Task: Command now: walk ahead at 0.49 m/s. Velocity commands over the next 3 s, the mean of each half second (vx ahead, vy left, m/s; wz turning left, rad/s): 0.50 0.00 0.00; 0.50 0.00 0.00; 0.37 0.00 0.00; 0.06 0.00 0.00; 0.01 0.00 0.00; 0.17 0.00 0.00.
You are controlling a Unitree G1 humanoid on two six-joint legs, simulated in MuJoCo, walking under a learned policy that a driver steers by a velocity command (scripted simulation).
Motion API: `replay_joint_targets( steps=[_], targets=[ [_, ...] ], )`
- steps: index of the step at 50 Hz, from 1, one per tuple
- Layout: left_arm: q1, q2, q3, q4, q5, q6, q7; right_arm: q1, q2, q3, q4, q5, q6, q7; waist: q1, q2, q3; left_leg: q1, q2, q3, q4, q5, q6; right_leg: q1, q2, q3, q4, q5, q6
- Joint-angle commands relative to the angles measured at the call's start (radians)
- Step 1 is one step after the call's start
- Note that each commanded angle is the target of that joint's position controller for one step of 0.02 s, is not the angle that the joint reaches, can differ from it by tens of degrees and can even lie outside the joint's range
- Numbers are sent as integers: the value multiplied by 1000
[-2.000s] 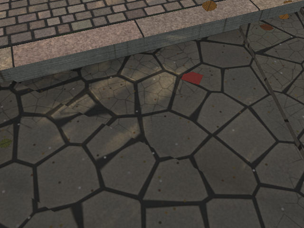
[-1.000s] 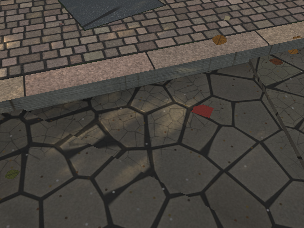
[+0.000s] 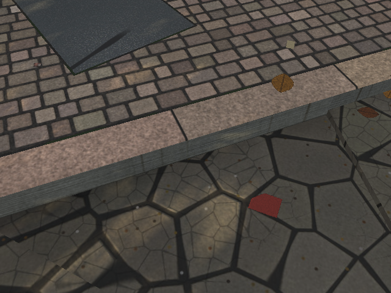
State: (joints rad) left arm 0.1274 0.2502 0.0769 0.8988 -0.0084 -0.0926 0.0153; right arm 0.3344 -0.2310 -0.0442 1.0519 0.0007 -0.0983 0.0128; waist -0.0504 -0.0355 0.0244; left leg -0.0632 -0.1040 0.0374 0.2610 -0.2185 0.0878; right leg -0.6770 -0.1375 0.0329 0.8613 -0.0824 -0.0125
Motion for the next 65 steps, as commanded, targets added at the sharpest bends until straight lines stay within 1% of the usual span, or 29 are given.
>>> replay_joint_targets(
  steps=[1, 6, 8, 10, 12, 13, 14, 15, 16, 18, 20, 23, 28, 34, 36, 38, 39, 40, 41, 42, 44, 47, 50, 54, 59, 62, 63, 64, 65],
  targets=[
    [-57, 19, -3, -65, 3, -13, -16, -28, -151, -21, -56, 3, -16, -22, 23, 81, 24, -138, 232, -91, -110, 470, 100, 135, 42, -48, -187, 235, -8],
    [-217, 32, -14, -134, -11, -22, -50, 99, -148, -22, 3, 14, 4, -33, -24, 60, 80, 57, 297, -122, -32, 377, 96, 53, 70, -26, -370, 263, -44],
    [-217, 53, -11, -148, -16, -21, -62, 105, -161, -31, 12, 14, 18, -39, -2, 63, 76, 162, 335, -138, 37, 445, 82, 33, 63, 2, -416, 196, -65],
    [-151, 94, 4, -138, -16, -21, -62, 84, -194, -44, 3, 9, 28, -38, 41, 75, 22, 207, 337, -141, 156, 687, 68, 151, 113, -38, -421, 83, -84],
    [10, 119, 32, -87, -2, -30, -61, 134, -125, -26, 3, 11, 38, -17, 93, 39, -138, -5, 235, -81, 448, 823, 14, 588, 158, -57, -395, 97, -132],
    [198, 122, 43, -35, 6, -27, -58, 85, -117, -13, -10, 13, 29, -11, 185, 4, -234, -272, 160, -50, 720, 579, -31, 894, 39, 118, -392, 95, -189],
    [326, 151, 42, 5, 21, -24, -57, 103, -65, 10, -22, 25, 9, -6, 212, -201, -375, -493, 49, -58, 1098, -62, -71, 1127, -179, 447, -433, 150, -306],
    [291, 123, 28, 3, 9, -18, -56, 59, -125, -1, -40, 29, -11, -7, 201, -147, -372, -537, 76, -156, 1156, -304, -40, 1098, -190, 492, -481, 133, -282],
    [192, 118, 24, -16, 5, -18, -51, -47, -163, -14, -82, 45, -27, -8, 176, -84, -226, -573, 121, -153, 1110, -263, -24, 945, -168, 411, -522, 131, -257],
    [103, 79, 9, -20, 20, -33, -56, -132, -130, -20, -99, 31, -31, -17, 119, 26, -54, -552, 176, -116, 989, -178, -25, 695, -119, 297, -597, 305, -233],
    [105, 63, 1, -3, 19, -42, -58, -80, -69, -15, -90, 23, -13, -19, 68, -1, -37, -495, 206, -106, 910, -134, -31, 595, -105, 254, -653, 325, -242],
    [126, 97, 6, 15, 9, -42, -43, -152, -47, -13, -121, 12, 1, -21, 53, -2, -1, -521, 236, -80, 731, -68, -46, 529, -99, 200, -720, 319, -239],
    [200, 97, 3, 48, -4, -33, -11, -352, -59, -14, -177, 4, -20, 1, 95, -11, 66, -451, 187, -37, 334, 396, -50, 442, 8, 52, -761, 139, -179],
    [297, 128, 20, 107, -21, -19, -4, -451, -105, -17, -231, 17, -23, 17, 111, -8, 89, -443, 176, -90, 163, 392, -25, 646, -81, 96, -698, 100, -141],
    [296, 144, 28, 109, -16, -8, -3, -391, -128, -28, -219, 12, -29, 16, 74, 6, 45, -363, 153, -73, 144, 311, -6, 702, -81, 91, -585, 281, -124],
    [251, 121, 17, 84, 2, -6, -11, -114, -181, -56, -133, -1, -32, 6, -59, 34, -123, 16, 153, -54, 165, 371, 41, 569, 17, 34, -233, 406, -84],
    [279, 36, -11, 57, 28, -18, -16, 49, -256, -68, -94, -18, -30, 5, -70, 240, -265, 384, 376, -303, 256, 604, 144, 250, 140, -18, 141, -169, -32],
    [418, -11, -32, 89, 2, -28, -17, 107, -263, -69, -82, 2, -19, 13, -44, 323, -398, 580, 505, -569, 232, 529, 276, 19, 206, 57, 412, -549, 1],
    [367, 67, -16, 76, -39, -42, -15, 99, -231, -67, -72, 16, -12, 12, -55, 212, -361, 494, 489, -599, 143, 244, 266, -72, 148, 106, 468, -489, -12],
    [235, 125, -4, 33, -45, -45, -10, 0, -188, -55, -105, 14, -15, 8, -46, 140, -234, 348, 445, -520, 80, 166, 219, -105, 91, 65, 442, -398, -15],
    [175, 122, 7, 14, -12, -23, 4, -145, -154, -34, -138, -6, -20, 9, 25, 64, -116, 46, 429, -453, 5, 251, 202, -12, 19, 48, 372, -297, 3],
    [185, 54, 1, 7, -1, 5, 5, -157, -147, -29, -124, -7, -24, 6, 69, 93, -63, -133, 373, -325, -89, 245, 182, 85, -14, 42, 225, -249, 9],
    [84, 55, 0, -32, 10, 7, 5, -108, -181, -38, -104, -3, -21, -14, 53, 87, -40, -138, 339, -226, -125, 302, 169, 57, -9, 18, 51, -87, 19],
    [-68, 35, -12, -74, 0, 6, -8, -42, -183, -37, -80, 12, -9, -23, 13, 86, -10, -126, 279, -121, -134, 280, 118, 121, 44, -28, -202, 119, 17],
    [-165, 68, -15, -120, -10, 4, -25, 8, -196, -43, -54, 23, 4, -23, 2, 113, 10, 1, 337, -139, -63, 294, 87, 138, 68, -25, -312, 57, -20],
    [35, 126, 13, -60, 12, 1, -22, -23, -179, -36, -64, 19, 23, -26, 113, 107, -86, 0, 273, -90, 208, 613, 25, 418, 132, -69, -409, 57, -71],
    [183, 195, 33, -20, 27, -4, -17, -16, -151, -23, -83, 2, 22, -28, 156, 32, -200, -134, 203, -37, 444, 497, -29, 674, 26, 26, -385, 388, -112],
    [265, 276, 45, 0, 36, 9, -14, 120, -48, 11, -76, -20, 4, -21, 115, -225, -329, -505, 60, 25, 835, -146, -110, 1043, -250, 352, -350, 754, -281],
    [324, 209, 29, 18, 22, 18, -21, 162, -85, 3, -32, 2, -4, -14, 138, -202, -458, -537, 51, -132, 1022, -444, -119, 1038, -296, 501, -406, 716, -340]
  ],
)
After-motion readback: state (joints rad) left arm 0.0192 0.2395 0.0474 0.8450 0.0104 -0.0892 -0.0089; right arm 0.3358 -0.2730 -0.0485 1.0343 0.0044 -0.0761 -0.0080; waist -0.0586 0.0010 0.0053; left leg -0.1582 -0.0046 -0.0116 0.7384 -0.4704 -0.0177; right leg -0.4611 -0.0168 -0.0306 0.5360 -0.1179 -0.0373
